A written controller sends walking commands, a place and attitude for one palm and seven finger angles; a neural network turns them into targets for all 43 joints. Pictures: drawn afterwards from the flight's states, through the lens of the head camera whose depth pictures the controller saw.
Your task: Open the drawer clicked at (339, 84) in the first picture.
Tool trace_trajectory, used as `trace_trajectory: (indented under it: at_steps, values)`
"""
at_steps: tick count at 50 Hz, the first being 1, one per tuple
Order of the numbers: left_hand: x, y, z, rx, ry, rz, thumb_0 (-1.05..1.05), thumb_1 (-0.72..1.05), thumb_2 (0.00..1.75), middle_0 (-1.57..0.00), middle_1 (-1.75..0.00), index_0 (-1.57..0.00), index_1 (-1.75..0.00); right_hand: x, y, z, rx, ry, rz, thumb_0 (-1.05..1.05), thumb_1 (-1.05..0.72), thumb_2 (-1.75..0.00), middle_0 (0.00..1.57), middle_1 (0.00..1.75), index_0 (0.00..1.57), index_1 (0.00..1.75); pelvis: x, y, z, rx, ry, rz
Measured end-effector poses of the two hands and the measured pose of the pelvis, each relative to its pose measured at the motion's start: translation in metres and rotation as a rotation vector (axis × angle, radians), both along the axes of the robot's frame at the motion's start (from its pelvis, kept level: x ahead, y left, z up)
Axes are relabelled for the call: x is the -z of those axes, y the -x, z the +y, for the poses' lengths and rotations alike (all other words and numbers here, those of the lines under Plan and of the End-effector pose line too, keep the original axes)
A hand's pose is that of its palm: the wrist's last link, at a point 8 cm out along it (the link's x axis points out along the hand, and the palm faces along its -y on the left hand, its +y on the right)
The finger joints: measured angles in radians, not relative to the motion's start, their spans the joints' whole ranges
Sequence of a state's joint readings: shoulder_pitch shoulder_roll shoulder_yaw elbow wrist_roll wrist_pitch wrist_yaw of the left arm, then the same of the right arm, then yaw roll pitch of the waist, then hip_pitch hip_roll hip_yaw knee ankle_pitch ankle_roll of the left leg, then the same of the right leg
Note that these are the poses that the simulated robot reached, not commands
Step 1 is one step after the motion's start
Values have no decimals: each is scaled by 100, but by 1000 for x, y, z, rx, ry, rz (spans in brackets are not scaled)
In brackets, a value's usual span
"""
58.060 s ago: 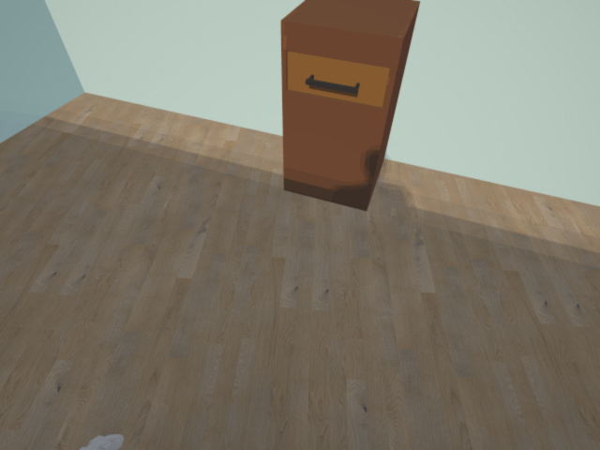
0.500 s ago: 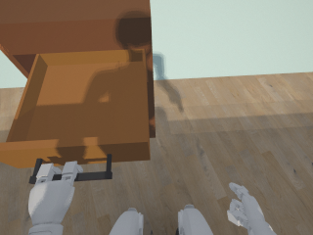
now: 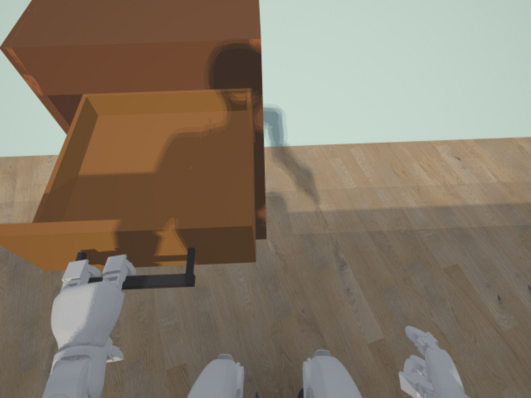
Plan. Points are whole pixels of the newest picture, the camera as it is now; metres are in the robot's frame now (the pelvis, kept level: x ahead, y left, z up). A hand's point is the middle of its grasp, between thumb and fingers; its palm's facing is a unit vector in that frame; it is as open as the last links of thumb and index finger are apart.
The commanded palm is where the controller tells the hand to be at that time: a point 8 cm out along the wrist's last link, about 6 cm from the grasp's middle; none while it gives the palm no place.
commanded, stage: lift the hand off the handle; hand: left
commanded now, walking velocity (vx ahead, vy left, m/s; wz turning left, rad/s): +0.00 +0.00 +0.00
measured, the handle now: (133, 270) +0.31 +0.23 -0.04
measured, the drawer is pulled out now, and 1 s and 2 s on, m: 0.30 0.30 0.30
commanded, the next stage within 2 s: none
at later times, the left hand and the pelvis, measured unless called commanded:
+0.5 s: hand (115, 302) +0.26 +0.25 -0.05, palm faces -0.05 -0.03 -1.00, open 13.7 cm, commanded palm +0.24 +0.25 +0.00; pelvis -0.01 +0.00 +0.00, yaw +0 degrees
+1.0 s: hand (104, 294) +0.26 +0.25 -0.01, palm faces -0.02 -0.05 -1.00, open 13.6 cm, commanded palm +0.25 +0.25 +0.04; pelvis +0.01 +0.00 +0.03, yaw +0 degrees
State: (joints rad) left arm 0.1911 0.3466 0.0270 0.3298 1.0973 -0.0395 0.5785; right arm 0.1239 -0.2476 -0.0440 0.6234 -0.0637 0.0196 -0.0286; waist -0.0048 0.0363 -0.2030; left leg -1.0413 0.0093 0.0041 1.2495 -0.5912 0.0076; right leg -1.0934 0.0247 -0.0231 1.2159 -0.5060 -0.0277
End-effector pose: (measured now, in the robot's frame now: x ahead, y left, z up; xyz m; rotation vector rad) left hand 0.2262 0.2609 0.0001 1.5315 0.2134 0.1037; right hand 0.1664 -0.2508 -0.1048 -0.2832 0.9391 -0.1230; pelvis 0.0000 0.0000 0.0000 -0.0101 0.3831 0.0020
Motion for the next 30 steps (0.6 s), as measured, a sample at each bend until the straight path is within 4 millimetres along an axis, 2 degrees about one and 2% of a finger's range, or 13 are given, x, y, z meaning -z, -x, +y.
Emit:
trace_trajectory:
  at_steps: [6, 12, 16, 21, 30]
  values:
    - [3, 1, -4, -1, -2, -40, 0, -44, 32, -26, -114, -33, -120, 11, 5, 1, -4, -8, 18, 1, -90, -90, 20, 30, 20, 30, 6, 4, 1, -3, -1, 10]
    - [7, -2, -17, 22, -1, -43, 0, -48, 31, -28, -117, -32, -120, 18, 7, 10, -8, -33, 34, 1, -90, -90, 20, 30, 20, 29, 6, 7, 1, -5, -4, 12]
    - [6, -9, -17, 14, -9, -45, 0, -48, 30, -29, -118, -32, -120, 19, 8, 14, -11, -43, 37, 1, -90, -90, 21, 30, 20, 30, 5, 8, -1, -4, -8, 10]
    - [2, -18, -10, -11, -22, -42, 0, -49, 30, -31, -119, -33, -120, 18, 10, 14, -2, -48, 37, 1, -90, -90, 21, 30, 21, 30, 3, 10, -3, -4, -10, 7]
    - [-12, -18, -7, -20, 8, -16, 0, -49, 30, -32, -120, -34, -121, 3, 14, 1, 32, -19, 27, 1, -90, -90, 21, 30, 21, 30, -8, 6, -5, 0, -12, -12]
